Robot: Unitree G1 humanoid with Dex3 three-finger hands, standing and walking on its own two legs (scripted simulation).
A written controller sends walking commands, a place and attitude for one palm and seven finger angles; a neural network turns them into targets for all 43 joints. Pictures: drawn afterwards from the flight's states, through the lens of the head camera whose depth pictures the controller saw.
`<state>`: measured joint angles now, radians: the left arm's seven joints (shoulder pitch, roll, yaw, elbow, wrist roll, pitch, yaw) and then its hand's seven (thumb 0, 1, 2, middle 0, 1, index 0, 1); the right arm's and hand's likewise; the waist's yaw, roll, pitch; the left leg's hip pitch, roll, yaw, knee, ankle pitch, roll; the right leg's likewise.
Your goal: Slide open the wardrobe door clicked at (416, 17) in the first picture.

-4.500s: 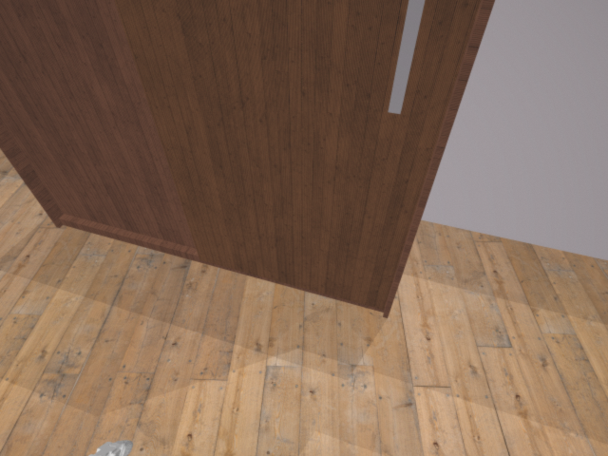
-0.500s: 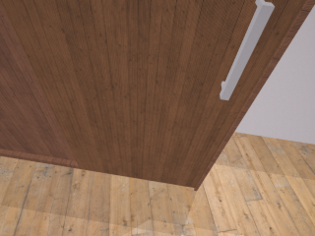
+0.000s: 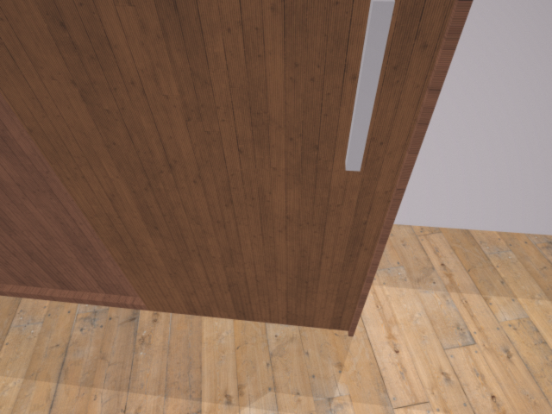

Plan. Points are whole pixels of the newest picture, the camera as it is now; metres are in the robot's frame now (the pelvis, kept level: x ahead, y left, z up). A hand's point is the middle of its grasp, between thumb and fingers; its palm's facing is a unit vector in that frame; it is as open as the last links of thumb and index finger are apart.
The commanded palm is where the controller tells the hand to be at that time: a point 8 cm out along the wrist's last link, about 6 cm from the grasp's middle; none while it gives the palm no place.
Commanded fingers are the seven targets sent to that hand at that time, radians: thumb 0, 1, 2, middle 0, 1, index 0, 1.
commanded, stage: come to a stop and stand still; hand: right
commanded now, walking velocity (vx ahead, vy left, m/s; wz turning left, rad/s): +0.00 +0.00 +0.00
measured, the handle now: (363, 90) +0.52 -0.12 +0.23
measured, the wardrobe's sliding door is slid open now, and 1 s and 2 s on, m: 0.00 0.00 0.00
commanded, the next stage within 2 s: look again from close up in 1.12 s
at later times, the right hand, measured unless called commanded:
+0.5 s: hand out of the picture +0.01 -0.16 -0.18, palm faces +0.02 +0.98 -0.22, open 7.4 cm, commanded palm none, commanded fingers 0.00 -0.90 -0.90 0.20 0.30 0.20 0.30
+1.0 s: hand out of the picture +0.00 -0.12 -0.17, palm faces +0.02 +0.97 -0.22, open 7.4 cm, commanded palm none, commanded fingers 0.00 -0.90 -0.90 0.20 0.30 0.20 0.30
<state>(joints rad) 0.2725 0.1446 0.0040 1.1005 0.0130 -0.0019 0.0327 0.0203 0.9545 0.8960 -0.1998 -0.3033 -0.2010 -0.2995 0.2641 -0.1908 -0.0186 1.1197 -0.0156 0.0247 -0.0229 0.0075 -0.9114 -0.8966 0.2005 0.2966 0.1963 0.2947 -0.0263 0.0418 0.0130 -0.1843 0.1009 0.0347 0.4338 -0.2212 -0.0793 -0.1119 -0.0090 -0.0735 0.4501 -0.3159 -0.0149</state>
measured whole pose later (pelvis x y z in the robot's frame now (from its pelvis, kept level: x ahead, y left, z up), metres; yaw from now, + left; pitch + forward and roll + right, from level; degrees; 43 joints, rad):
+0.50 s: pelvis +0.00 +0.01 -0.01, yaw +0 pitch -1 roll +0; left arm 0.32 0.16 0.00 1.06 0.02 -0.03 0.02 0.01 0.92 0.90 -0.20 -0.30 -0.20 -0.30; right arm 0.26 -0.15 0.01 1.12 -0.01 -0.01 -0.04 0.01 -0.91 -0.90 0.20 0.30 0.20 0.29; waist 0.00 -0.03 0.04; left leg -0.23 0.09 0.04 0.52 -0.27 -0.06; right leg -0.15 -0.02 -0.06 0.52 -0.34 0.00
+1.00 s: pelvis -0.02 +0.06 +0.00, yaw +0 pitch -1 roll -1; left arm 0.30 0.18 0.00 1.10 0.02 -0.01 0.02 0.01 0.91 0.90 -0.20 -0.30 -0.20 -0.30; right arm 0.25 -0.16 0.00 1.10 -0.01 -0.01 -0.02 0.01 -0.91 -0.90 0.20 0.30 0.20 0.30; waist 0.00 -0.03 0.04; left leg -0.24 0.04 0.06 0.51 -0.24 0.00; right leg -0.14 -0.07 -0.05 0.45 -0.28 0.06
